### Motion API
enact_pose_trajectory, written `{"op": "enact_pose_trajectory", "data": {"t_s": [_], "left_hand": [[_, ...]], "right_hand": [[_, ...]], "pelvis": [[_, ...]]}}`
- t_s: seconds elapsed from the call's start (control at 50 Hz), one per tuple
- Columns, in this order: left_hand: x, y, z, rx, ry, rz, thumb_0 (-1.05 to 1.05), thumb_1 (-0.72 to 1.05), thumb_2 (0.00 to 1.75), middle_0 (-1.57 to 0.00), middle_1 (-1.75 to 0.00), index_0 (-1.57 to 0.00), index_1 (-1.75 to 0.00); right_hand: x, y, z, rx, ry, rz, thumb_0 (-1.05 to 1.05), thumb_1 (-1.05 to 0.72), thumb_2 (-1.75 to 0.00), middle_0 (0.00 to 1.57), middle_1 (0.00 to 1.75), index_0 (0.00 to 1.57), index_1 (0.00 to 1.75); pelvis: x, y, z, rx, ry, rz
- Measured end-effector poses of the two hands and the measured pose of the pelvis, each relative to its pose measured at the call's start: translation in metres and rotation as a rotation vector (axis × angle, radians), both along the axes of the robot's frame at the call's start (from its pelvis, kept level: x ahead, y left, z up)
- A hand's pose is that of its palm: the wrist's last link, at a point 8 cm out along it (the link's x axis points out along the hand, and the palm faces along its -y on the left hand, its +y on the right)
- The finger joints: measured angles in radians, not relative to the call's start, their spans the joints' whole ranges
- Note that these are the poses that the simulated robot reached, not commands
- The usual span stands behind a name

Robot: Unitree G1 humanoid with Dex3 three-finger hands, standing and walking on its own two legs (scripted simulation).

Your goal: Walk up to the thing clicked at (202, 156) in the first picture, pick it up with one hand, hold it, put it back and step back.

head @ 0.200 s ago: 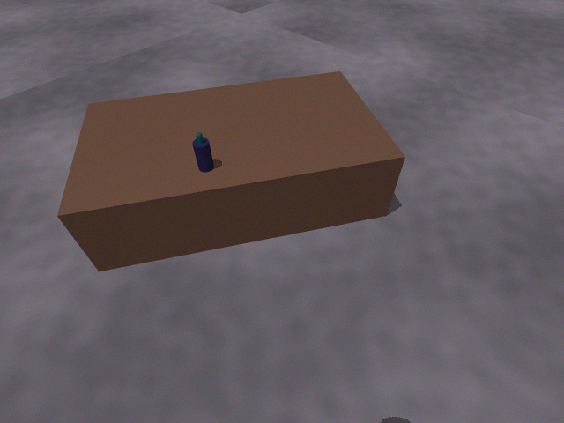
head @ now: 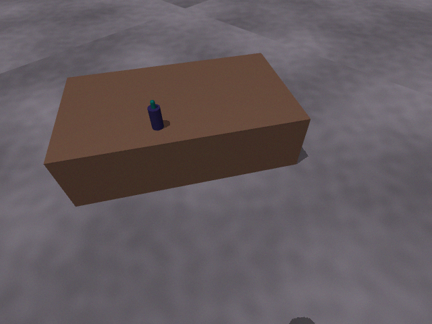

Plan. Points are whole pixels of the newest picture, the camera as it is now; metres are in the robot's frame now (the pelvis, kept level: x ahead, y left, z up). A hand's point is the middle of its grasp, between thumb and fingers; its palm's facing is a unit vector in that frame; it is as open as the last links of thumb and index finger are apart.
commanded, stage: stand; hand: left
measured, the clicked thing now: (155, 114) +1.12 +0.32 -0.34
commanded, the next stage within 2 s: walk up in 0.92 s
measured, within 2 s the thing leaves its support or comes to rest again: neither
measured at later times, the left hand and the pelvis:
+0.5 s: hand out of the picture +0.08 +0.25 -0.16, palm faces -0.03 -0.94 -0.33, open 7.4 cm; pelvis +0.00 +0.00 +0.00, yaw +0 degrees
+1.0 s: hand out of the picture +0.08 +0.26 -0.15, palm faces +0.01 -0.95 -0.32, open 7.4 cm; pelvis +0.01 +0.00 +0.00, yaw +2 degrees
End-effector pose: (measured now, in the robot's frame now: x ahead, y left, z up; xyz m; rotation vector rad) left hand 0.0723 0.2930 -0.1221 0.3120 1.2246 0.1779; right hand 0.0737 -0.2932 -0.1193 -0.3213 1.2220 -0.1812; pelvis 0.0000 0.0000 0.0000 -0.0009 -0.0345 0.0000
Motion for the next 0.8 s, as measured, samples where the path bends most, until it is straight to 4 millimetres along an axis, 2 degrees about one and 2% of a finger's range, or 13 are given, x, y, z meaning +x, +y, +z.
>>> {"op": "enact_pose_trajectory", "data": {"t_s": [0.8], "left_hand": [[0.0008, 0.0012, 0.0018, 0.005, 0.01, 0.009, 0.01, 0.9, 0.9, -0.2, -0.3, -0.21, -0.3]], "right_hand": [[0.0013, -0.0028, 0.0001, -0.006, 0.008, 0.003, 0.0, -0.9, -0.9, 0.2, 0.3, 0.2, 0.3]], "pelvis": [[0.0054, -0.0009, 0.0008, 0.002, -0.002, -0.001]]}}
